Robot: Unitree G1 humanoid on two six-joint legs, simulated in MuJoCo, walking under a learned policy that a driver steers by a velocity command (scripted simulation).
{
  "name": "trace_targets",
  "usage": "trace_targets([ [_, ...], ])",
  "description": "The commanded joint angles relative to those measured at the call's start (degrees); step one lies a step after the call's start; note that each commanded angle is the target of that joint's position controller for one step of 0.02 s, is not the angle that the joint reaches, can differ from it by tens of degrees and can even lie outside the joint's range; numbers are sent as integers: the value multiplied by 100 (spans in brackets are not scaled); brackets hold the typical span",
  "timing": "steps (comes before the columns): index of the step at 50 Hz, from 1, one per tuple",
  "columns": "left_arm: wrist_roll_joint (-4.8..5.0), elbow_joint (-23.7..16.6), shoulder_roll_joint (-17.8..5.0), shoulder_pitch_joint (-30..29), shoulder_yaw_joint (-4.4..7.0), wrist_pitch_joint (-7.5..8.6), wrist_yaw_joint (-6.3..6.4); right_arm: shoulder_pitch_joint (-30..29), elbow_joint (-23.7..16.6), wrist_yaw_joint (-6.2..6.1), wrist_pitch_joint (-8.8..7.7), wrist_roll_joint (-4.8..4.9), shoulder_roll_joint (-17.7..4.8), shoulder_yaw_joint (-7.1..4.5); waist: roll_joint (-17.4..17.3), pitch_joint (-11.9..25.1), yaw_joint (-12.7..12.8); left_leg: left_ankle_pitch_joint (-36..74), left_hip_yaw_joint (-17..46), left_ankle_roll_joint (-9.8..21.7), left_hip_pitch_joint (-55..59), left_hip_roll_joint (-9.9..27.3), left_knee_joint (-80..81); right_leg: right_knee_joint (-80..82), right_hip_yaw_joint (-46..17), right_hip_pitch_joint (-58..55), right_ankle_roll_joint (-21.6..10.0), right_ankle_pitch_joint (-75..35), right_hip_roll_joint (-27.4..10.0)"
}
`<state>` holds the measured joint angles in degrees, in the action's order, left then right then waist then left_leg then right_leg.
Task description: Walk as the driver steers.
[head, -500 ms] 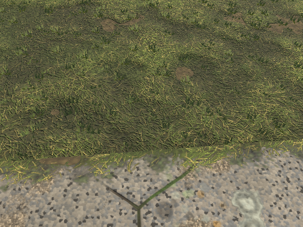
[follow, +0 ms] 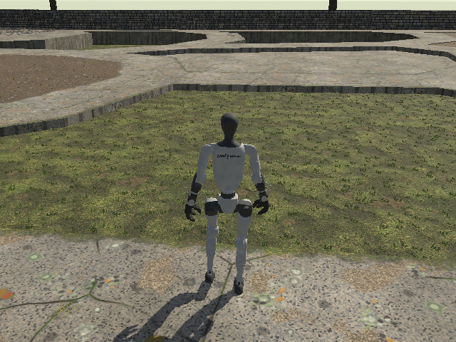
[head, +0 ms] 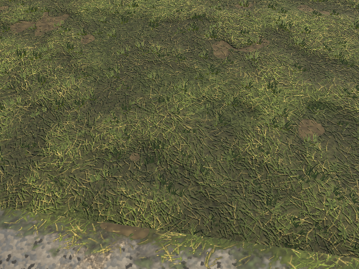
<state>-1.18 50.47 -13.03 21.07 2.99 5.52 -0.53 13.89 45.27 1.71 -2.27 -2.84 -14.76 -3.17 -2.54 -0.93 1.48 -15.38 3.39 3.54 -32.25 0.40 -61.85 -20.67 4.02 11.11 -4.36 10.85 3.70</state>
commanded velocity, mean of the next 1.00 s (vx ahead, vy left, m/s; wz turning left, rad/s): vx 0.50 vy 0.00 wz -0.29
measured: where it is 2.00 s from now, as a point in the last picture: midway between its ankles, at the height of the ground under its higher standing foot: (237, 174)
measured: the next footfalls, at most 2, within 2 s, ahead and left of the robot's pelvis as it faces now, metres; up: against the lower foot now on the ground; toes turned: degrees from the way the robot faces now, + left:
left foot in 0.26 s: +0.29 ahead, +0.12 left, +0.00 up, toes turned +3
right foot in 0.80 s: +0.50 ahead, -0.08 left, +0.00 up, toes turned -19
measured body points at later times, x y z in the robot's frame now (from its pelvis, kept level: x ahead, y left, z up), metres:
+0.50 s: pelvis +0.26 +0.05 +0.00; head +0.27 +0.06 +0.45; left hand +0.33 +0.31 -0.14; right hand +0.27 -0.21 -0.13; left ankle +0.25 +0.12 -0.74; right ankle +0.28 -0.10 -0.66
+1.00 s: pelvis +0.47 -0.03 +0.00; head +0.49 -0.05 +0.45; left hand +0.62 +0.21 -0.12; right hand +0.48 -0.32 -0.13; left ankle +0.56 +0.13 -0.67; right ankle +0.46 -0.06 -0.74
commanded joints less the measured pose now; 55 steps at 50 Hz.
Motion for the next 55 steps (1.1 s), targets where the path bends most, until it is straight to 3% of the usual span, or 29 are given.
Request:
trace_targets([
  [1, 33, -233, -476, 47, 49, 107, -9, -126, -372, 59, -18, -12, -41, 70, 594, -146, -192, 588, -181, -106, -440, 341, 711, 1253, -1262, -66, -838, -1079, -1498],
  [5, 75, -77, -617, 444, 51, 56, -15, -1046, -619, 93, -49, 85, 64, 191, 665, -232, 57, 1191, -567, -145, -11, 275, 2015, 1188, -855, -108, -690, -1462, -1349],
  [10, 32, 122, -800, 809, 46, -53, 33, -1455, -771, 19, -85, 129, -70, 173, 674, -311, 151, 703, -751, 56, 395, 56, 2763, 707, -918, -820, -648, -2239, -1670],
  [12, 77, 195, -856, 806, 47, -106, 80, -736, -522, -50, -145, 66, -168, 97, 590, -23, -200, 564, -800, 212, 1509, -236, 3383, -297, -773, -856, -503, -3301, -1528],
  [13, 108, 214, -809, 831, 24, -122, 85, 175, -212, -109, -214, -10, -393, -8, 363, 475, -569, 620, -601, 370, 2773, -152, 3574, -1401, -564, -396, -372, -3182, -1264],
  [14, 136, -55, -549, 681, -57, -103, 76, 1303, -65, -196, -263, -136, -901, -145, -287, 1311, -1016, -176, 1005, 700, 4243, 1339, 3786, -3168, -317, 731, -220, -1284, -948],
  [15, 231, -155, -56, 1229, -144, -119, 85, 1354, -40, -208, -195, -50, -1282, -230, -1235, 1664, -710, -627, 3161, 1224, 5020, 2609, 4494, -4739, -121, 2448, -58, 2034, -132],
  [16, 84, -51, -711, 845, 38, -186, 133, 1168, -25, -190, -143, 127, -869, -173, -343, 1031, -773, -936, 2983, 1172, 4423, 2379, 4617, -5149, -628, 2909, -116, 1734, -380],
  [17, 98, -179, -683, 453, 73, -168, 88, 704, -46, -167, -163, 140, -564, -78, -184, 415, -556, -490, 2168, 1014, 3765, 2118, 4764, -5062, -785, 2912, -141, 1197, -558],
  [18, 115, -175, -548, 336, 61, -180, 53, 413, -39, -138, -217, 144, -333, -27, -96, 121, -393, 148, 1515, 829, 3181, 1840, 4964, -4796, -791, 2674, -100, 861, -711],
  [20, -8, -84, -417, 434, 78, -346, -37, 257, 28, -173, -311, 168, -114, 25, -246, -62, -124, 772, 658, 531, 2603, 1452, 5187, -4510, -757, 2278, 24, 626, -839],
  [26, -3, -396, -210, -334, 85, -548, -114, 726, 336, -218, -436, 209, -236, -22, -109, -270, -3, 2712, -575, 471, 2576, 1305, 5211, -3860, -628, 2760, 110, -557, -830],
  [30, -28, -778, -116, -1321, -9, -501, -246, 857, 466, -261, -411, 225, -334, 3, -148, -466, -188, 2940, -1156, 327, 2487, 1152, 5151, -2432, -175, 2457, 31, -1446, -704],
  [33, -65, -924, -231, -1596, -17, -551, -298, 1111, 624, -305, -319, 158, -507, -41, -216, -412, -287, 3452, -1412, 306, 2881, 1316, 4853, -2332, 141, 2218, -77, -1008, -618],
  [34, -61, -990, -253, -1638, -20, -550, -285, 1111, 643, -328, -289, 176, -464, -23, -192, -436, -275, 3569, -1516, 299, 2991, 1318, 4813, -2097, 148, 2099, -156, -897, -619],
  [36, -84, -1010, -406, -1490, 33, -566, -247, 992, 662, -378, -240, 162, -670, -68, -298, -354, -154, 4670, -1658, 296, 3129, 1353, 4352, -1863, 381, 1491, -326, -177, -317],
  [38, -82, -827, -537, -709, 119, -553, -192, 909, 682, -442, -138, 135, -872, -120, -329, 91, 167, 5782, -1711, 298, 3418, 1433, 3032, -1712, 392, 799, -614, 652, 19],
  [39, -98, -581, -653, 112, 201, -478, -145, 789, 638, -442, -65, 141, -888, -129, -91, 522, 555, 5329, -1764, 198, 3138, 1334, 1733, -1140, 220, -101, -816, 506, 148],
  [40, -129, -469, -1215, 772, 365, -427, -52, 919, 486, -420, -40, 148, -694, -86, 821, 1080, 780, 3124, -1844, -6, 2052, 1048, -193, -686, -1242, -1366, -1163, 450, -881],
  [41, 52, -720, -1613, 170, 446, -451, -36, 1100, 143, -245, -73, 175, -274, -39, 2048, 1419, 219, -1706, -1217, -392, -573, -361, -2120, 30, -4429, -2877, -2213, 84, -2197],
  [42, 169, -747, -1425, 259, 432, -488, -15, 597, 99, -223, -151, 119, -784, -135, 982, 1226, 478, -1290, -223, -405, -1252, -62, -2051, 262, -4196, -2713, -2271, -347, -2160],
  [43, 179, -710, -1242, -12, 378, -471, 3, 299, 7, -197, -219, 210, -790, -152, 609, 563, 314, -785, -91, -414, -1125, 244, -1579, 319, -3446, -1964, -2095, -935, -2077],
  [44, 155, -658, -1012, -205, 320, -459, -7, 297, 65, -215, -232, 230, -763, -161, 226, 83, 58, -575, -108, -438, -733, 447, -944, 406, -2928, -1143, -1832, -1497, -1864],
  [47, 167, -660, -856, -364, 223, -364, 30, 346, 99, -199, 113, -26, -595, -156, 193, 53, -220, -474, -152, -587, 100, 536, -14, 612, -2236, -397, -1449, -2003, -1328],
  [49, 107, -603, -1030, -229, 267, -336, 28, 328, 77, -120, 227, -45, -371, -103, 223, 132, -242, -195, -301, -656, 195, 460, 242, 646, -2008, -188, -1432, -2166, -1121],
  [50, -12, -608, -1112, -131, 284, -311, 19, 275, 67, -78, 239, -28, -351, -103, 242, 150, -176, 378, -339, -585, 106, 441, 120, 630, -1951, -164, -1416, -2019, -1081],
  [52, 95, -326, -1085, 424, 248, -205, 46, -502, -209, -87, 232, 69, -576, -226, 421, -173, 24, 1070, 20, -528, -809, 577, 654, 828, -2229, -590, -1227, -1041, -1064],
  [53, 96, -214, -1058, 594, 233, -137, 53, -688, -259, -96, 217, 79, -723, -275, 534, -315, 91, 1200, 111, -532, -1192, 645, 964, 903, -2386, -893, -1163, -811, -1129],
  [55, 107, -79, -1061, 601, 222, -53, 94, -971, -317, -48, 205, 43, -671, -259, 697, -494, 126, 1937, 60, -557, -1194, 576, 1623, 892, -2237, -730, -1086, -451, -984],
])
Keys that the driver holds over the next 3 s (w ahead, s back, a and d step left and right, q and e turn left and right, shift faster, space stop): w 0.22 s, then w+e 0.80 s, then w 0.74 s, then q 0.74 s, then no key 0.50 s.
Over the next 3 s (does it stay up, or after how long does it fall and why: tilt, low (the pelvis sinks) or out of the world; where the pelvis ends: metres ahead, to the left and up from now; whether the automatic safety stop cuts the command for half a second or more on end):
stays up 1.06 -0.21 -0.16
